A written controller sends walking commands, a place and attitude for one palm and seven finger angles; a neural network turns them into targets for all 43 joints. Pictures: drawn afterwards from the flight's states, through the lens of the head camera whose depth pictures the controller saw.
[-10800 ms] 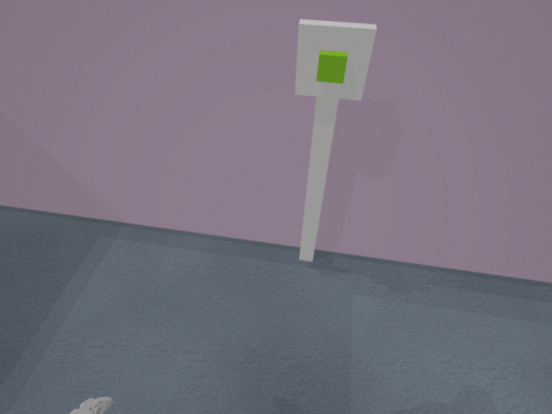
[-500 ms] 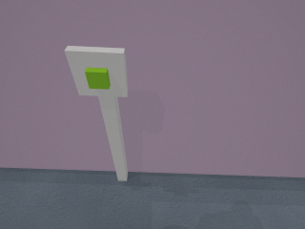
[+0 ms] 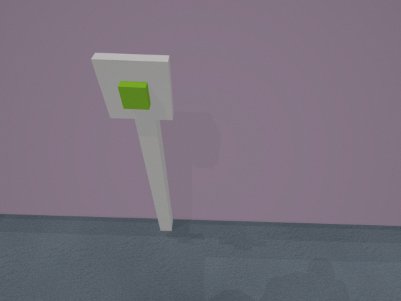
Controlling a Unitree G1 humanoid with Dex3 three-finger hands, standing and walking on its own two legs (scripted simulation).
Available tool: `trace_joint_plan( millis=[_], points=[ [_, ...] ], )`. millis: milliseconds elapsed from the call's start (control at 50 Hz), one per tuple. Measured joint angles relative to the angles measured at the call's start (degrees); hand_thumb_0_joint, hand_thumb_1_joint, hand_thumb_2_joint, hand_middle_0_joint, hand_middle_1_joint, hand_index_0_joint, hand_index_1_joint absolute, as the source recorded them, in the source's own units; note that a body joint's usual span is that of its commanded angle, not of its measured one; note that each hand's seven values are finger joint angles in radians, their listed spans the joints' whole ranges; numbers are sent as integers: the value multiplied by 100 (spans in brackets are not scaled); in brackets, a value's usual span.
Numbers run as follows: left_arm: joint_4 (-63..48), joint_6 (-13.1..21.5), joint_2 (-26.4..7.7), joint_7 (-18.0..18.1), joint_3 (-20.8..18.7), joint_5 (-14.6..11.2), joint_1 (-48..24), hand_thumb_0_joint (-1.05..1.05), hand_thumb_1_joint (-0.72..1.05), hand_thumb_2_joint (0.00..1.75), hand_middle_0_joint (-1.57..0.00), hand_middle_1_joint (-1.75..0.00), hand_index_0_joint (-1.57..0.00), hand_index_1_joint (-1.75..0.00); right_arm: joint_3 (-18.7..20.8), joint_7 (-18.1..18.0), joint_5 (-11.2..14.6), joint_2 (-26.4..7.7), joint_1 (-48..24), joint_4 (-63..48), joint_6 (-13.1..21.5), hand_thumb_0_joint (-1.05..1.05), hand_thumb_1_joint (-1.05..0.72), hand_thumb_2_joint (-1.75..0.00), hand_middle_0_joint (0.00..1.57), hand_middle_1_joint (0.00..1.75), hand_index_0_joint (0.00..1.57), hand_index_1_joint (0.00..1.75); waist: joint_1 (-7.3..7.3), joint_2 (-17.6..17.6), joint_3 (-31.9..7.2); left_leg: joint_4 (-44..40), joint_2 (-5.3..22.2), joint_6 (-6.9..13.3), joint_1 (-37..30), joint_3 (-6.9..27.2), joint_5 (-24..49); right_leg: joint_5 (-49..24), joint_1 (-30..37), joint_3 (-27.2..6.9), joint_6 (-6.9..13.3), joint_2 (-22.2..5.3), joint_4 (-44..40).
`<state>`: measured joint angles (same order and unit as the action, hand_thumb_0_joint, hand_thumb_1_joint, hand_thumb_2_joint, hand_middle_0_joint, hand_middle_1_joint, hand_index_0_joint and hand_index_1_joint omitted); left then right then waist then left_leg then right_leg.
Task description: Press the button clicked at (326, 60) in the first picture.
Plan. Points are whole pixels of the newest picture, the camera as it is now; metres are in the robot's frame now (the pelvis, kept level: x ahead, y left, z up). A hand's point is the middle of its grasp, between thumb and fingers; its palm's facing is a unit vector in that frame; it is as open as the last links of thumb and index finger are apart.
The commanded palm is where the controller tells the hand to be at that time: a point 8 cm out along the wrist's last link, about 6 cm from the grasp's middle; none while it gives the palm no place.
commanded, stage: look again from close up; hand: left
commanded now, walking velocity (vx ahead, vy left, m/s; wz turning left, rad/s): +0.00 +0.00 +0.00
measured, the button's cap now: (135, 94) +0.54 +0.20 +0.12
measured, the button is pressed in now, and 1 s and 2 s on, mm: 0 0 0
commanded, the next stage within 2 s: shuffle to correct the standing spot in 0.34 s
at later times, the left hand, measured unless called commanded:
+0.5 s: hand out of the picture -0.01 +0.18 -0.18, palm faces +0.03 -0.99 -0.17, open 7.4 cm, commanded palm none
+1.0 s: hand out of the picture -0.03 +0.14 -0.19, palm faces +0.10 -0.99 -0.09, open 7.4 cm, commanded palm none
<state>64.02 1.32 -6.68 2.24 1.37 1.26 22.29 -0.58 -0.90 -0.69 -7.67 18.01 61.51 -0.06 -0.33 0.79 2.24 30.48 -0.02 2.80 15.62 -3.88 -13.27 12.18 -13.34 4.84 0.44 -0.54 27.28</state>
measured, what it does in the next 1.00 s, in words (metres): stands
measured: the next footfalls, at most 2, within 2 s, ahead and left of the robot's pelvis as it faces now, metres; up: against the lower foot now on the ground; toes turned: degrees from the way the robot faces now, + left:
none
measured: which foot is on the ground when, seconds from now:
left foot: down 0.00-1.00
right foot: down 0.00-1.00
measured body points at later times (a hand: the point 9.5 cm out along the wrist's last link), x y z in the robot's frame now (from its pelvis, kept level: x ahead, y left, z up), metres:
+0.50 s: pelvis -0.01 +0.01 +0.00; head -0.02 +0.03 +0.45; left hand -0.01 +0.23 -0.16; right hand +0.01 -0.21 -0.15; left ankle +0.04 +0.08 -0.74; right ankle +0.03 -0.12 -0.74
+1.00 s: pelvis +0.05 +0.00 +0.00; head +0.04 +0.04 +0.44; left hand -0.03 +0.19 -0.18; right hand +0.04 -0.22 -0.15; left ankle +0.04 +0.08 -0.74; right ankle +0.03 -0.12 -0.74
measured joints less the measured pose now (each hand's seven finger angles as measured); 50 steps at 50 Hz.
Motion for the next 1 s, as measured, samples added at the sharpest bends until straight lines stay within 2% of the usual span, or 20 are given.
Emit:
trace_joint_plan(
  millis=[200, 460, 540, 640, 740, 920, 1000],
  points=[
    [-370, -57, -142, 2, -102, 20, -324, 1, 91, 90, -20, -30, -20, -30, 48, -36, -39, -97, 62, -114, 14, 2, -93, -90, 20, 30, 20, 30, 8, -71, -374, -45, -171, 138, -110, -56, -7, 107, 10, -55, -109, -175, 182],
    [-462, -101, -267, -32, -120, 21, -309, 1, 91, 90, -20, -30, -20, -30, 44, 5, -30, -127, -64, -132, 30, 1, -92, -90, 20, 30, 20, 30, 33, -183, -242, -367, -209, 155, -175, -60, 240, -124, 64, -57, -135, -195, -110],
    [-373, -115, -230, -58, -111, 37, -174, 0, 91, 90, -20, -30, -20, -30, 38, 15, -43, -105, -60, -67, 8, 1, -91, -90, 20, 30, 20, 30, 42, -199, -234, -354, -192, 135, -163, -51, 227, -87, 58, -49, -99, -176, -107],
    [-285, -162, -171, -120, -148, 87, 55, 1, 91, 90, -20, -30, -20, -30, 84, 15, -61, -71, 32, -2, -56, 0, -91, -90, 20, 30, 20, 30, 57, -186, -304, -226, -146, 133, -131, -27, 20, 333, 17, -54, 0, -117, 72],
    [-239, -123, -117, -157, -198, 76, 243, 1, 91, 90, -20, -30, -20, -30, 132, -8, -58, -46, 90, 24, -33, 0, -91, -90, 20, 30, 20, 30, 83, -181, -273, -83, -96, 92, -112, -15, -1, 238, 18, -69, 45, -59, 155],
    [-194, -20, -30, -125, -261, 31, 469, 0, 91, 90, -20, -30, -20, -30, 146, 3, -47, 47, 166, 19, 31, 0, -91, -90, 20, 30, 19, 30, 103, -169, -368, 451, 95, -2, 50, 105, -601, 394, 91, 33, 82, 126, 190],
    [-157, 5, -58, -108, -304, 25, 483, 0, 91, 90, -20, -30, -20, -30, 129, -11, -48, 129, 159, 80, 91, 1, -92, -90, 20, 30, 19, 30, 125, -379, -367, 409, 81, -26, -94, 59, -593, 558, 193, 14, 53, 91, 239]
  ],
)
